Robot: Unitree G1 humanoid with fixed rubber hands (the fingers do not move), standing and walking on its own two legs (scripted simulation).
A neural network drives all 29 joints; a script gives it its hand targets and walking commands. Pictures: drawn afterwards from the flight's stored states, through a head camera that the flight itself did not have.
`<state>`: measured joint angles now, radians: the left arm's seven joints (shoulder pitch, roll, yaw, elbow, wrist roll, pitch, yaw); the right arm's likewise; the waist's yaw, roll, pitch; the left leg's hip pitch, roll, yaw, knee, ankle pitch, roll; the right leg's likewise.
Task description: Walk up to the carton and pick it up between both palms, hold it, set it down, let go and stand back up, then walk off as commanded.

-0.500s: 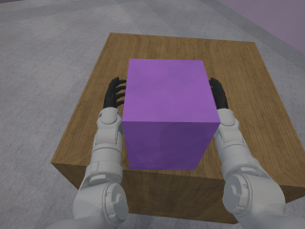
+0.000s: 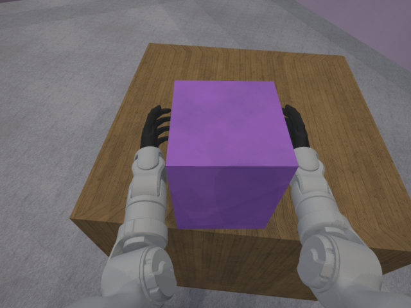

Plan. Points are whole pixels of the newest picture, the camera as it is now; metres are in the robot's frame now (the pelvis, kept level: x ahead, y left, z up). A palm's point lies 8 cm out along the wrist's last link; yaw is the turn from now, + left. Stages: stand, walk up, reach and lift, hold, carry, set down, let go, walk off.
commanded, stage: set down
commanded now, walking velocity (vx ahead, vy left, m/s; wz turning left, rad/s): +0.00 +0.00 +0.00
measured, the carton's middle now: (222, 159) +0.39 +0.04 +0.04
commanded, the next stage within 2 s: none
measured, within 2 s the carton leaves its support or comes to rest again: neither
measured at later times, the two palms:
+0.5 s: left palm (151, 145) +0.38 +0.18 +0.08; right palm (297, 145) +0.41 -0.11 +0.09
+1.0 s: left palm (154, 148) +0.39 +0.19 +0.06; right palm (293, 149) +0.43 -0.11 +0.06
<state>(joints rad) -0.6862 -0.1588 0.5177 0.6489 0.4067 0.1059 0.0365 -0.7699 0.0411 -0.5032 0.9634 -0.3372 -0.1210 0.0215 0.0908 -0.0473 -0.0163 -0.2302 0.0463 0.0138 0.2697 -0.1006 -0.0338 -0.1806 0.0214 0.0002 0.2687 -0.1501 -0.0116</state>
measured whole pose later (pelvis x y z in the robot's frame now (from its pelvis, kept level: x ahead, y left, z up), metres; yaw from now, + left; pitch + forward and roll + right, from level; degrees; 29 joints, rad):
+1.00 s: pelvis -0.01 +0.00 -0.01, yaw -2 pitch +10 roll -1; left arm -0.76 0.01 0.27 0.91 0.13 -0.01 0.19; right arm -0.85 -0.10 -0.14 1.16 0.06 -0.14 -0.05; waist 0.11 -0.04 -0.07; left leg -0.43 0.08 0.03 0.40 -0.14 -0.04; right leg -0.36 0.05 0.02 0.34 -0.15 -0.02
